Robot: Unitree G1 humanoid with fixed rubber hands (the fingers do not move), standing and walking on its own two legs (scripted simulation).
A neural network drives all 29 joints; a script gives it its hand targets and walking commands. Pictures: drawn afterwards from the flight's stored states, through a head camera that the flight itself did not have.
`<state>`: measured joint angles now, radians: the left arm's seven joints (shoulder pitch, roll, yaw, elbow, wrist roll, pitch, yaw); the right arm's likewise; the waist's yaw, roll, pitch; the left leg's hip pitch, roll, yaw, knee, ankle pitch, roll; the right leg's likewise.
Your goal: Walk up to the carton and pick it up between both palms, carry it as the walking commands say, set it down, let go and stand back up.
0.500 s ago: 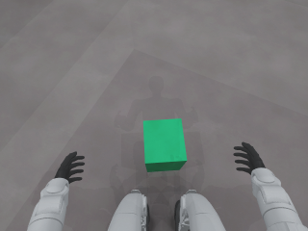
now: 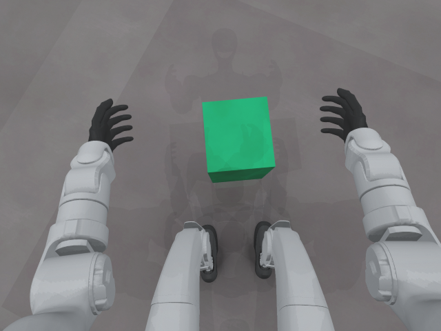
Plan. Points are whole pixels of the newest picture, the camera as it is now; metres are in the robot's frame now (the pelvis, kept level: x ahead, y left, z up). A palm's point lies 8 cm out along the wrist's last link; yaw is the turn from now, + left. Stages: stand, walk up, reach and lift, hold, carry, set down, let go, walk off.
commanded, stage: reach and lift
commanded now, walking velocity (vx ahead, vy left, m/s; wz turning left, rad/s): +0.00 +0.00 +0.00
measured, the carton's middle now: (236, 145) +0.51 -0.01 -0.52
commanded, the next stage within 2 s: none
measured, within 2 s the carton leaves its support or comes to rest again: neither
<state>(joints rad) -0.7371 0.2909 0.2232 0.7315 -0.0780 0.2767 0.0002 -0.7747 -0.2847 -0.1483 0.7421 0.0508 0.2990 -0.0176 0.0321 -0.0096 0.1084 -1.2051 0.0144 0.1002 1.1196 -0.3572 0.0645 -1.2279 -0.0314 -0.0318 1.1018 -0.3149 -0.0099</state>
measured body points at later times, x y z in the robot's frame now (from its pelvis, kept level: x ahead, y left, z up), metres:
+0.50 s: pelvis +0.02 -0.01 -0.02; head +0.33 +0.01 +0.31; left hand +0.52 +0.22 -0.14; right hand +0.54 -0.16 -0.15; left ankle +0.09 +0.09 -0.63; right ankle +0.10 -0.12 -0.63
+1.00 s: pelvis -0.01 -0.02 -0.15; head +0.33 +0.01 +0.14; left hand +0.50 +0.21 -0.30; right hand +0.53 -0.16 -0.30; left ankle +0.09 +0.09 -0.63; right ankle +0.10 -0.13 -0.63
